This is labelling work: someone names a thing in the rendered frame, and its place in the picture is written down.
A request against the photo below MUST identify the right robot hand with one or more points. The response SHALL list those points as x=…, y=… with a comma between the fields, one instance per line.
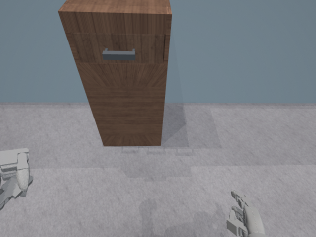
x=248, y=221

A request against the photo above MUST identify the left robot hand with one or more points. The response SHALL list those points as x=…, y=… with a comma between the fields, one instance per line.
x=15, y=170

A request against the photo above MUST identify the drawer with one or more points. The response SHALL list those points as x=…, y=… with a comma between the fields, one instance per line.
x=149, y=48

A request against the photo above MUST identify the handle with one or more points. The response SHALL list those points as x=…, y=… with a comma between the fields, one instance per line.
x=118, y=55

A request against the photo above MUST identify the cabinet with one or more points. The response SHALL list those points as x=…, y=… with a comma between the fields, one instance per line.
x=126, y=99

